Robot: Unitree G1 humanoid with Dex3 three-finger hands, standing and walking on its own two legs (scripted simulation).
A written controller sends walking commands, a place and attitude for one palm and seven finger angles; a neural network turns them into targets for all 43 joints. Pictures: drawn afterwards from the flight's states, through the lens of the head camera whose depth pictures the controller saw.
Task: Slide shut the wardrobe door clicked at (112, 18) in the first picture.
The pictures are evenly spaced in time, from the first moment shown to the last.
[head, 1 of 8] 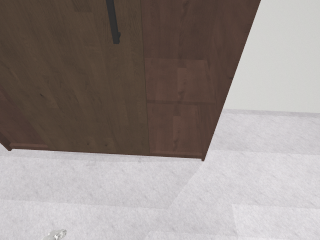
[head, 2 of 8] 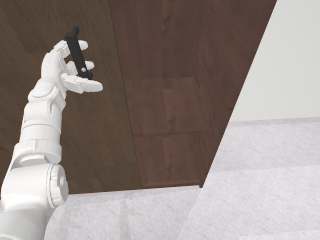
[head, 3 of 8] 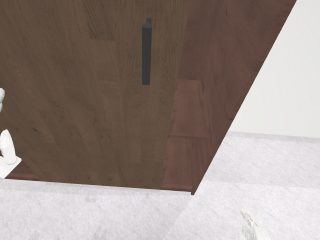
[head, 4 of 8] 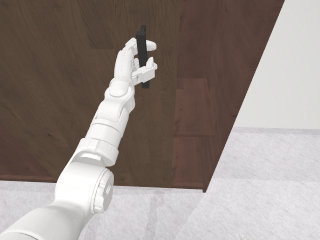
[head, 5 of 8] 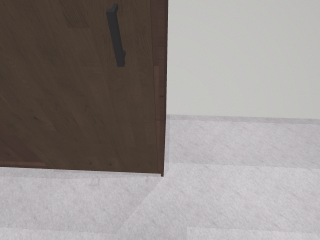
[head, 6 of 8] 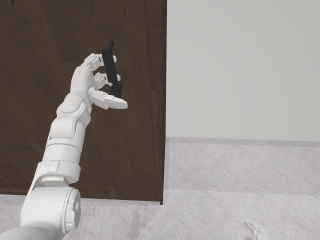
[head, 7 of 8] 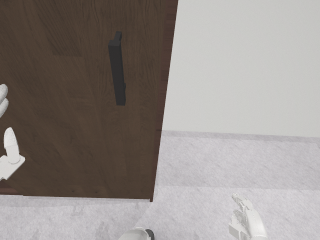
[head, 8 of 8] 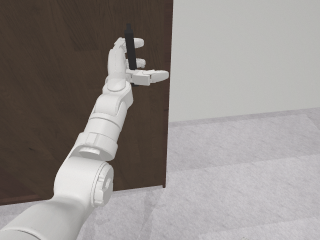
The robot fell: no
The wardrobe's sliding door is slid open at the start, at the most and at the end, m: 0.38 0.38 0.00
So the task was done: yes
